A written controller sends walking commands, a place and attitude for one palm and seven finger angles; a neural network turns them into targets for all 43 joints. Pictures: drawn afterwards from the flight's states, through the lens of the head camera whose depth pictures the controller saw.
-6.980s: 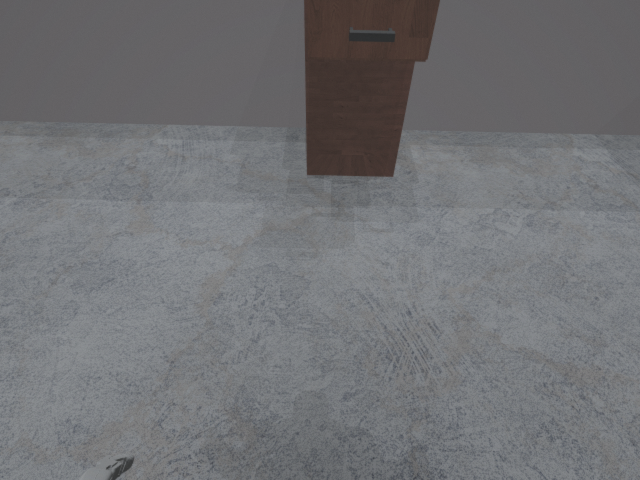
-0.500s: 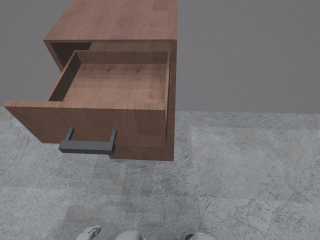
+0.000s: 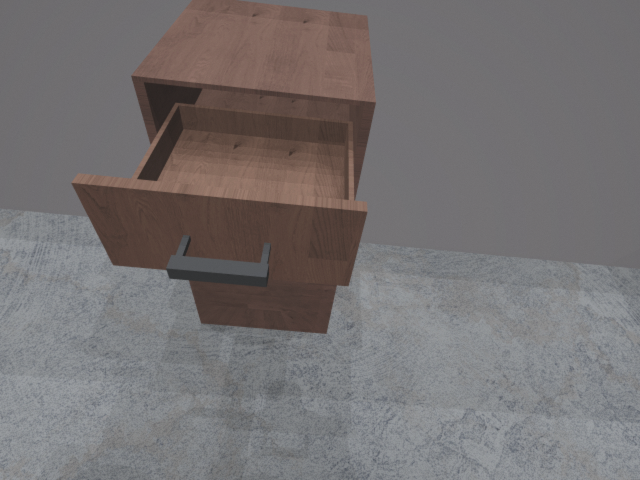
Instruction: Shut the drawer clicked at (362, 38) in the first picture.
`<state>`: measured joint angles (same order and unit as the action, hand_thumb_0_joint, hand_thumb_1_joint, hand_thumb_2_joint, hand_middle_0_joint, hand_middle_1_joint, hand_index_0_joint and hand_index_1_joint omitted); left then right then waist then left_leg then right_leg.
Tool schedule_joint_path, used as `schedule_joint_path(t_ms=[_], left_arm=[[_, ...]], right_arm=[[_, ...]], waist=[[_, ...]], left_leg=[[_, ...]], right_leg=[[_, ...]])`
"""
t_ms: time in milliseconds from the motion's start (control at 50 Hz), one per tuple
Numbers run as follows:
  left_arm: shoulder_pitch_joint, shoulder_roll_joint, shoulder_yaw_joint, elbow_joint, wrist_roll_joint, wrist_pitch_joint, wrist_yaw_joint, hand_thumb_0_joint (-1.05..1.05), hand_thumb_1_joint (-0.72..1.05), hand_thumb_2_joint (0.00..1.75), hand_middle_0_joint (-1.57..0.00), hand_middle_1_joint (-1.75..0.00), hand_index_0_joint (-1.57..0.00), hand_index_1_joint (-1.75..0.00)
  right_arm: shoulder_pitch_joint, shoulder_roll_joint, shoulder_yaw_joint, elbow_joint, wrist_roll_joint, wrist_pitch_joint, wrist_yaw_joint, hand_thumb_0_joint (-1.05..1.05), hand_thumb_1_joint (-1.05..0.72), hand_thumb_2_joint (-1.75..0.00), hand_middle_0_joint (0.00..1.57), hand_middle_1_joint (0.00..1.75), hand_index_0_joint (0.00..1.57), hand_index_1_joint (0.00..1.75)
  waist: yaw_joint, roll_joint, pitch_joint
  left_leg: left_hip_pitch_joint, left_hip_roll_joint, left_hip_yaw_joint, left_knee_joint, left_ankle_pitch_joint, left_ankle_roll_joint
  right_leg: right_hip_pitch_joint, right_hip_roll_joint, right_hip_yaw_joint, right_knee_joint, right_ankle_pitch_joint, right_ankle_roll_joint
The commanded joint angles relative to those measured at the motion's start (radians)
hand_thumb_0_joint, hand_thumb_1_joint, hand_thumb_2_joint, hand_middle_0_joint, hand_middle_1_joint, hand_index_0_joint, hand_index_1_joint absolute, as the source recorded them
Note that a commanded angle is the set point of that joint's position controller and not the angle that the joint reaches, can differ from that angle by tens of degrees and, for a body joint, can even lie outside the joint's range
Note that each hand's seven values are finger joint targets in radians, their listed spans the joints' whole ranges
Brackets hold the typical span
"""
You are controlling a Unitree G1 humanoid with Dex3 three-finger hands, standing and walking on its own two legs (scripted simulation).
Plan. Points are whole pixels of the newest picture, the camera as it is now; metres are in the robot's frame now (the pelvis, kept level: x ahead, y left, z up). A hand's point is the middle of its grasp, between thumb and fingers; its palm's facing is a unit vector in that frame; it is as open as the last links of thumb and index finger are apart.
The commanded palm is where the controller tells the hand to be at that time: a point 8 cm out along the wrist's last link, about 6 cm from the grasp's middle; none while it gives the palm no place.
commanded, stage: come to a stop and stand still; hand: left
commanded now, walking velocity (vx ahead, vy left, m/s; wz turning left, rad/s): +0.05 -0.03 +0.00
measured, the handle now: (222, 258) +0.41 +0.16 +0.02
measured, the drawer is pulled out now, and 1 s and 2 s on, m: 0.29 0.29 0.29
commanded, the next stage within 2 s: look again from close up in 0.66 s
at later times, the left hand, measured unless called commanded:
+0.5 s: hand out of the picture +0.02 +0.09 -0.18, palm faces +0.07 -0.97 -0.23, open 7.2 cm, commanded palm none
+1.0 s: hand out of the picture -0.04 +0.10 -0.19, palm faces +0.05 -0.98 -0.20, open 7.4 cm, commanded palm none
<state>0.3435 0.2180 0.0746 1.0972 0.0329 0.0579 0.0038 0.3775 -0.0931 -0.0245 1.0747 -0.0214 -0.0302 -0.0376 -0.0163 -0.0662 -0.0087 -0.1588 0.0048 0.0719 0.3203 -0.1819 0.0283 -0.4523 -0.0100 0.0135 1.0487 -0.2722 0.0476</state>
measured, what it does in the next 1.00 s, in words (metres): steps on the spot: right foot, then left foot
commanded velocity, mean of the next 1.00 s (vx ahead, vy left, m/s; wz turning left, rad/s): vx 0.00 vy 0.00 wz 0.00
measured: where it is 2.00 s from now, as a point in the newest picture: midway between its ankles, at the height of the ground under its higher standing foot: outside the picture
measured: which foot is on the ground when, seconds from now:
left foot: down 0.00-0.24, up 0.26-0.52, down 0.54-1.00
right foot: up 0.00-0.20, down 0.22-1.00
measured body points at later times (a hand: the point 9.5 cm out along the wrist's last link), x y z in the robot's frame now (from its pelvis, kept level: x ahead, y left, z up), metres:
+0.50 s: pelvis +0.00 -0.09 -0.01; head +0.01 -0.10 +0.44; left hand +0.02 +0.14 -0.16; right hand +0.00 -0.31 -0.18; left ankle -0.01 +0.04 -0.74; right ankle -0.02 -0.15 -0.75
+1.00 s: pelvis -0.02 -0.07 -0.01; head -0.03 -0.08 +0.44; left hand -0.04 +0.15 -0.17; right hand -0.02 -0.28 -0.18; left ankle -0.01 +0.03 -0.75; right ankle -0.02 -0.15 -0.75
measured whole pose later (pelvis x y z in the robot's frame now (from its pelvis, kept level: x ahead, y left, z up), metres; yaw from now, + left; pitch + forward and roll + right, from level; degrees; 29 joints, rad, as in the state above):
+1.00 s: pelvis -0.02 -0.07 -0.01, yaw +1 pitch -3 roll -1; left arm 0.34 0.13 0.00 1.11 0.02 -0.02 0.04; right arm 0.31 -0.15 0.00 1.08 -0.01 -0.01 -0.02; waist -0.01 0.03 0.02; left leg -0.21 0.01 0.05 0.52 -0.27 0.02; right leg -0.18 0.03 -0.09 0.48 -0.26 -0.05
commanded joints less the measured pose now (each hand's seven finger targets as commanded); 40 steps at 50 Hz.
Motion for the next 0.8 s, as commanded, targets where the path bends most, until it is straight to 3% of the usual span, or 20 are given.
schedule_joint_path(t_ms=[0, 40, 80, 140, 160, 180, 200, 220, 240, 260, 320, 360, 460, 500, 540, 600, 720, 740, 760, 780], left_arm=[[-0.107, 0.018, -0.014, -0.087, -0.009, -0.032, -0.004, 0.0, 0.9, 0.9, -0.2, -0.3, -0.2, -0.3], [-0.115, -0.007, -0.026, -0.081, -0.014, -0.034, -0.003, 0.0, 0.9, 0.9, -0.2, -0.3, -0.2, -0.3], [-0.102, -0.027, -0.035, -0.066, -0.02, -0.038, 0.0, 0.0, 0.9, 0.9, -0.2, -0.3, -0.2, -0.3], [-0.024, -0.044, -0.038, -0.025, -0.025, -0.047, 0.007, 0.0, 0.9, 0.9, -0.2, -0.3, -0.2, -0.3], [0.016, -0.037, -0.037, -0.005, -0.022, -0.053, 0.012, 0.0, 0.9, 0.9, -0.2, -0.3, -0.2, -0.3], [0.037, -0.007, -0.035, 0.007, -0.02, -0.063, 0.02, 0.0, 0.9, 0.9, -0.2, -0.3, -0.2, -0.3], [0.042, 0.046, -0.034, 0.017, -0.021, -0.072, 0.03, 0.0, 0.9, 0.9, -0.2, -0.3, -0.2, -0.3], [0.024, 0.08, -0.029, 0.012, -0.023, -0.073, 0.031, 0.0, 0.9, 0.9, -0.2, -0.3, -0.2, -0.3], [0.0, 0.073, -0.033, 0.002, -0.021, -0.07, 0.03, 0.0, 0.9, 0.9, -0.2, -0.3, -0.2, -0.3], [-0.012, 0.066, -0.03, 0.002, -0.021, -0.079, 0.033, 0.0, 0.9, 0.9, -0.2, -0.3, -0.2, -0.3], [-0.036, 0.003, -0.051, 0.009, -0.024, -0.083, 0.041, 0.0, 0.9, 0.9, -0.2, -0.3, -0.2, -0.3], [-0.043, 0.009, -0.051, 0.002, -0.025, -0.085, 0.042, 0.0, 0.9, 0.9, -0.2, -0.3, -0.2, -0.3], [-0.054, 0.022, -0.047, 0.001, -0.024, -0.079, 0.045, 0.0, 0.9, 0.9, -0.2, -0.3, -0.2, -0.3], [-0.063, 0.019, -0.049, 0.004, -0.028, -0.078, 0.043, 0.0, 0.9, 0.9, -0.2, -0.3, -0.2, -0.3], [-0.044, -0.007, -0.054, 0.009, -0.034, -0.073, 0.043, 0.0, 0.9, 0.9, -0.2, -0.3, -0.2, -0.3], [-0.025, 0.003, -0.057, 0.024, -0.028, -0.061, 0.042, 0.0, 0.9, 0.9, -0.2, -0.3, -0.2, -0.3], [0.015, -0.01, -0.07, 0.045, -0.028, -0.068, 0.039, 0.0, 0.9, 0.9, -0.2, -0.3, -0.2, -0.3], [0.1, 0.02, -0.062, 0.059, -0.004, -0.113, 0.08, 0.0, 0.9, 0.9, -0.2, -0.3, -0.2, -0.3], [0.091, 0.064, -0.049, 0.016, -0.008, -0.121, 0.075, 0.0, 0.9, 0.9, -0.2, -0.3, -0.2, -0.3], [0.063, 0.049, -0.053, 0.003, -0.007, -0.122, 0.067, 0.0, 0.9, 0.9, -0.2, -0.3, -0.2, -0.3]], right_arm=[[0.123, -0.178, -0.033, 0.01, -0.008, -0.009, -0.026, 0.0, -0.9, -0.9, 0.2, 0.3, 0.2, 0.3], [0.115, -0.179, -0.032, 0.023, -0.009, -0.005, -0.024, 0.0, -0.9, -0.9, 0.2, 0.3, 0.2, 0.3], [0.08, -0.183, -0.034, 0.028, -0.009, 0.003, -0.019, 0.0, -0.9, -0.9, 0.2, 0.3, 0.2, 0.3], [0.034, -0.18, -0.035, 0.04, -0.003, 0.012, -0.013, 0.0, -0.9, -0.9, 0.2, 0.3, 0.2, 0.3], [0.028, -0.166, -0.034, 0.042, 0.003, 0.014, -0.011, 0.0, -0.9, -0.9, 0.2, 0.3, 0.2, 0.3], [0.037, -0.128, -0.03, 0.046, 0.011, 0.013, -0.007, 0.0, -0.9, -0.9, 0.2, 0.3, 0.2, 0.3], [0.035, -0.078, -0.015, 0.04, 0.017, 0.017, -0.001, 0.0, -0.9, -0.9, 0.2, 0.3, 0.2, 0.3], [0.018, -0.053, -0.007, 0.027, 0.012, 0.022, 0.002, 0.0, -0.9, -0.9, 0.2, 0.3, 0.2, 0.3], [0.004, -0.056, -0.008, 0.024, 0.007, 0.029, 0.005, 0.0, -0.9, -0.9, 0.2, 0.3, 0.2, 0.3], [-0.003, -0.058, -0.009, 0.032, 0.001, 0.041, 0.003, 0.0, -0.9, -0.9, 0.2, 0.3, 0.2, 0.3], [0.02, -0.058, -0.01, 0.064, 0.009, 0.047, -0.004, 0.0, -0.9, -0.9, 0.2, 0.3, 0.2, 0.3], [0.005, -0.057, -0.009, 0.068, 0.013, 0.051, -0.004, 0.0, -0.9, -0.9, 0.2, 0.3, 0.2, 0.3], [-0.038, -0.071, -0.006, 0.061, 0.013, 0.051, -0.007, 0.0, -0.9, -0.9, 0.2, 0.3, 0.2, 0.3], [-0.022, -0.074, -0.006, 0.073, 0.015, 0.044, -0.008, 0.0, -0.9, -0.9, 0.2, 0.3, 0.2, 0.3], [-0.034, -0.104, -0.003, 0.08, 0.011, 0.035, -0.016, 0.0, -0.9, -0.9, 0.2, 0.3, 0.2, 0.3], [-0.088, -0.104, 0.003, 0.074, 0.016, 0.034, -0.015, 0.0, -0.9, -0.9, 0.2, 0.3, 0.2, 0.3], [-0.082, -0.109, 0.008, 0.068, 0.013, 0.035, -0.013, 0.0, -0.9, -0.9, 0.2, 0.3, 0.2, 0.3], [-0.147, -0.148, 0.006, 0.003, 0.019, 0.005, 0.003, 0.0, -0.9, -0.9, 0.2, 0.3, 0.2, 0.3], [-0.095, -0.091, 0.012, -0.035, 0.016, 0.018, 0.006, 0.0, -0.9, -0.9, 0.2, 0.3, 0.2, 0.3], [-0.088, -0.101, 0.006, -0.035, 0.014, 0.016, 0.006, 0.0, -0.9, -0.9, 0.2, 0.3, 0.2, 0.3]], waist=[[-0.045, 0.22, 0.056], [-0.046, 0.243, 0.035], [-0.036, 0.269, 0.029], [0.013, 0.24, 0.023], [0.03, 0.192, 0.012], [0.034, 0.11, 0.003], [0.027, -0.044, 0.002], [0.025, -0.117, 0.054], [0.025, -0.065, 0.08], [0.027, -0.183, 0.099], [0.004, -0.094, 0.101], [0.006, -0.058, 0.079], [0.009, -0.013, 0.069], [-0.006, 0.009, 0.054], [0.003, 0.086, 0.06], [0.023, 0.161, 0.098], [0.017, 0.09, 0.113], [0.041, 0.066, 0.102], [0.005, 0.033, 0.017], [-0.002, 0.105, -0.002]], left_leg=[[0.18, 0.315, -0.283, -0.109, 0.148, 0.138], [0.159, 0.298, -0.252, -0.083, 0.215, 0.141], [0.076, 0.276, -0.226, -0.068, 0.186, 0.13], [-0.037, 0.235, -0.204, -0.022, 0.092, 0.091], [-0.081, 0.199, -0.177, 0.022, 0.035, 0.055], [-0.144, 0.144, -0.125, 0.091, -0.023, 0.007], [-0.218, 0.077, -0.05, 0.163, -0.14, -0.04], [-0.216, 0.055, -0.015, 0.205, -0.232, -0.056], [-0.186, 0.06, -0.03, 0.261, -0.251, -0.053], [-0.205, 0.069, -0.041, 0.319, -0.265, -0.054], [-0.192, 0.081, -0.046, 0.388, -0.243, -0.06], [-0.163, 0.078, -0.04, 0.392, -0.222, -0.065], [-0.079, 0.082, -0.042, 0.252, -0.154, -0.064], [0.025, 0.083, -0.05, 0.114, -0.003, -0.056], [0.085, 0.133, -0.08, 0.084, 0.162, -0.033], [0.037, 0.134, -0.087, 0.045, 0.135, -0.018], [0.046, 0.113, -0.078, 0.01, 0.041, -0.022], [-0.07, 0.085, -0.012, 0.258, -0.007, -0.046], [-0.128, 0.045, -0.06, 0.306, -0.183, -0.025], [-0.118, 0.055, -0.068, 0.304, -0.186, -0.017]], right_leg=[[-0.156, -0.053, 0.0, -0.138, -0.101, -0.006], [-0.075, -0.049, -0.025, -0.231, -0.144, -0.011], [0.045, -0.036, -0.056, -0.34, -0.168, -0.018], [0.228, -0.012, -0.086, -0.535, -0.029, -0.022], [0.318, -0.016, -0.085, -0.652, 0.073, -0.019], [0.405, -0.074, -0.016, -0.719, 0.122, -0.028], [0.438, -0.202, 0.122, -0.77, 0.127, -0.071], [0.337, -0.29, 0.18, -0.82, 0.132, -0.122], [0.276, -0.291, 0.158, -0.822, 0.175, -0.15], [0.267, -0.26, 0.163, -0.821, 0.279, -0.15], [0.321, -0.231, 0.068, -0.75, 0.62, -0.156], [0.328, -0.222, 0.051, -0.741, 0.649, -0.17], [0.301, -0.219, 0.083, -0.745, 0.505, -0.194], [0.267, -0.189, 0.075, -0.729, 0.421, -0.152], [0.227, -0.129, 0.052, -0.731, 0.335, -0.084], [0.265, -0.11, 0.042, -0.754, 0.239, -0.052], [0.25, -0.113, 0.059, -0.816, 0.106, -0.06], [0.281, -0.174, 0.118, -0.756, 0.73, 0.031], [0.374, -0.226, 0.148, -0.724, 0.748, -0.004], [0.364, -0.225, 0.121, -0.709, 0.661, -0.076]])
